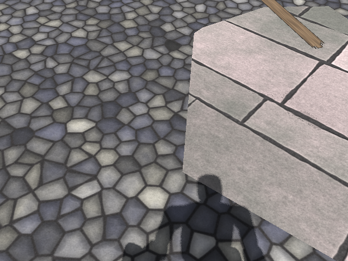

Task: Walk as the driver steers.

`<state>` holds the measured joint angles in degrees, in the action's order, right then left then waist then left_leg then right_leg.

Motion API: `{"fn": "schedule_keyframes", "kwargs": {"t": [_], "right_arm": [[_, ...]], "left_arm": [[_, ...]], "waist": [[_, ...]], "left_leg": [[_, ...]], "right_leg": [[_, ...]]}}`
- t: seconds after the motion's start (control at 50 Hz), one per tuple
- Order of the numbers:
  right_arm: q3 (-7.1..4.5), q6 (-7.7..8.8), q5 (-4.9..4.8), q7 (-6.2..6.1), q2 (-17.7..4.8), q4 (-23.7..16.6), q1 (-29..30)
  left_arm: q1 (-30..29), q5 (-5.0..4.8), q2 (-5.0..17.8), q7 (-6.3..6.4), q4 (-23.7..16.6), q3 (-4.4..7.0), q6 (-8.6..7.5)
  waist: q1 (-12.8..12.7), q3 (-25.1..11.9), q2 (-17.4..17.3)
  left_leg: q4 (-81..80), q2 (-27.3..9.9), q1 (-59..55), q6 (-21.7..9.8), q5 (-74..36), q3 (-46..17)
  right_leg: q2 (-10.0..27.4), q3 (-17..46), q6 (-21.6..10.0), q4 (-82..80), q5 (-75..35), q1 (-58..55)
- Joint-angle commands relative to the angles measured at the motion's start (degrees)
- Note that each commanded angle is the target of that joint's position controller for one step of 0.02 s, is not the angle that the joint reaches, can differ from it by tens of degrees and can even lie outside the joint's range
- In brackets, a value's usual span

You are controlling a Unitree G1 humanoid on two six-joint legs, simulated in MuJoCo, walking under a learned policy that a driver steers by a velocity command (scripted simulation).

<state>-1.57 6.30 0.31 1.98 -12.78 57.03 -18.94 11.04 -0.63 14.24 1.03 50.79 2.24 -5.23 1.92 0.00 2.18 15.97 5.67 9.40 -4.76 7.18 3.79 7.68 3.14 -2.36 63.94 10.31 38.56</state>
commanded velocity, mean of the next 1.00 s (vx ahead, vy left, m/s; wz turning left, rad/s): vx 0.50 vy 0.00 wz -0.02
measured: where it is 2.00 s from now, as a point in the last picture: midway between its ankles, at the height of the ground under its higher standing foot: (200, 145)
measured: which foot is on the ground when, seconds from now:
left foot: down 0.00-0.32, up 0.34-0.84, down 0.86-1.00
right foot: up 0.00-0.28, down 0.30-0.86, up 0.88-1.00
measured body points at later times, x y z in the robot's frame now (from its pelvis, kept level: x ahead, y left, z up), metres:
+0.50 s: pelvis +0.28 -0.09 +0.00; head +0.29 -0.10 +0.45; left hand +0.33 +0.17 -0.12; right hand +0.36 -0.35 -0.14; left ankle +0.28 +0.08 -0.65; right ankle +0.30 -0.17 -0.74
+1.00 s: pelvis +0.56 -0.02 -0.01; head +0.58 -0.01 +0.44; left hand +0.58 +0.25 -0.16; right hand +0.67 -0.28 -0.13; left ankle +0.62 +0.06 -0.74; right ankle +0.45 -0.17 -0.65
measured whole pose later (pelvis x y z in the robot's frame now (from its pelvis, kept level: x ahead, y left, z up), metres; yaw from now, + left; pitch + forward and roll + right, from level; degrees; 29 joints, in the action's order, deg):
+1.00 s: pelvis +0.56 -0.02 -0.01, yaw -1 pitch +1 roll +0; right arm -3.1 6.2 0.0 1.8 -13.6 51.3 -9.1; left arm 18.2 -2.0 14.3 0.4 55.9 2.9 -5.1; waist -0.4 1.5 1.7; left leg 27.0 1.3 20.0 -3.8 8.5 5.1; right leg 1.8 3.0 -3.3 68.1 21.1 22.9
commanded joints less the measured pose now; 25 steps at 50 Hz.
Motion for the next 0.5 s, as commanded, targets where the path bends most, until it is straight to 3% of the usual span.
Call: {"fn": "schedule_keyframes", "kwargs": {"t": [0.02,0.1,0.2,0.24,0.26,0.28,0.3,0.32,0.34,0.36,0.38,0.4,0.44,0.46,0.5], "right_arm": [[-1.33,0.84,-0.17,-1.21,-7.95,-3.3,2.0],[-1.52,0.12,-1.03,-1.94,-9.18,-2.29,-2.53],[-1.86,-1.11,-1.44,-2.11,-9.71,-0.47,-6.45],[-2.23,-1.68,-1.5,-2.25,-10.47,-0.42,-5.79],[-2.35,-1.96,-1.48,-2.29,-10.92,-0.69,-4.59],[-2.1,-2.26,-1.25,-2.27,-10.39,-1.05,-3.45],[-1.19,-2.24,-0.48,-2.24,-8.31,-2.24,-2.71],[0.79,-1.05,-0.28,-1.7,-1.88,-3.25,-8.49],[0.66,0.58,-1.1,-1.42,-3.24,-2.37,-8.78],[-0.89,1.43,-2.67,-1.19,-8.99,-3.79,-3.65],[-1.05,1.57,-2.82,-1.39,-9.5,-4.93,0.27],[-1.28,1.2,-2.01,-1.78,-8.73,-5.2,2.32],[-1.55,-0.52,-1.25,-2.13,-6.45,-4.79,0.62],[-1.48,-1.17,-1.21,-2.2,-5.24,-4.39,-0.43],[-1.75,-1.77,-0.97,-2.41,-5.26,-5.28,1.44]], "left_arm": [[1.21,0.62,2.72,0.25,-2.46,0.78,0.06],[-7.57,0.09,1.79,-0.49,-4.77,0.41,-0.52],[-14.29,-0.66,2.37,-2.28,-7.65,0.11,-1.12],[-12.86,-0.67,3.63,-2.86,-7.99,0.48,-1.63],[-9.67,-0.61,4.76,-2.94,-7.36,1.03,-1.86],[-2.37,-0.51,6.76,-2.76,-5.2,2.24,-1.98],[9.37,-0.19,10.74,-2.31,-2.17,3.8,-2.08],[17.58,0.81,17.31,-2.14,-0.54,5.48,-1.6],[18.55,0.64,13.28,-2.36,-0.19,4.28,-1.47],[13.33,0.32,9.57,-2.37,-1.03,3.01,-1.58],[7.51,0.19,7.43,-2.37,-2.47,2.22,-1.44],[3.48,0.37,5.56,-2.69,-3.07,1.59,-1.36],[1.59,0.97,3.73,-3.23,-2.57,1.07,-1.65],[2.51,0.92,4.07,-3.25,-1.82,1.19,-1.82],[4.73,0.97,5.6,-2.82,-0.41,1.59,-2.03]], "waist": [[-2.35,3.16,-3.57],[0.9,3.31,-4.21],[2.79,4.95,-5.27],[1.2,4.09,-6.17],[-0.93,2.35,-6.83],[-4.76,-1.86,-6.47],[-9.31,-10.04,-3.88],[-8.72,-18.93,9.92],[-8.86,-22.88,12.54],[-7.77,-14.21,8.57],[-5.98,-8.96,4.5],[-4.3,-4.94,1.01],[-1.3,-2.39,2.63],[-0.72,-1.93,2.44],[-0.41,-0.38,1.47]], "left_leg": [[-11.26,-16.71,4.82,-10.05,-3.55,-12.63],[-10.41,-15.66,-0.02,-7.56,-4.53,-9.57],[-6.17,-19.04,-8.76,-6.78,-3.94,-10.3],[-3.03,-20.37,-11.07,-5.89,-7.49,-10.99],[0.55,-20.0,-11.16,-5.15,-14.63,-10.39],[9.13,-17.4,-9.98,-3.84,-24.22,-8.12],[24.17,-14.01,-1.86,-1.83,-22.72,-5.05],[48.0,-4.58,22.7,2.85,-1.57,-0.67],[57.75,-2.65,31.36,2.39,24.09,-9.4],[61.6,-6.41,36.36,1.01,21.07,-10.81],[59.89,-9.76,35.48,0.51,15.39,-8.96],[56.14,-11.76,33.14,0.79,11.11,-7.92],[51.06,-13.94,26.67,1.27,6.47,-7.83],[50.14,-13.87,25.75,1.68,5.54,-7.22],[46.66,-14.12,28.38,2.5,1.97,-6.95]], "right_leg": [[2.14,0.38,1.44,-8.45,-9.14,1.94],[-0.63,-2.04,1.89,-23.85,-16.61,-0.15],[-2.33,-2.5,0.8,-32.21,-11.37,-0.29],[-3.33,-3.01,-0.81,-34.52,-6.78,-3.8],[-4.78,-4.26,-1.79,-35.66,-5.21,-8.96],[-6.76,-5.8,-3.23,-36.9,-4.91,-18.73],[-2.33,-0.92,-6.3,-35.19,-6.39,-35.69],[12.36,23.59,-15.14,-37.82,-0.09,-59.92],[15.93,39.43,-17.33,-46.27,4.62,-62.58],[14.03,31.69,-13.92,-46.82,5.34,-55.52],[11.81,23.03,-11.89,-47.87,1.24,-46.77],[9.15,17.16,-10.87,-50.21,-2.77,-38.82],[5.54,10.45,-9.6,-53.91,-6.86,-30.51],[4.84,8.36,-10.16,-54.85,-9.75,-29.02],[4.48,5.57,-10.73,-55.96,-15.01,-28.83]]}}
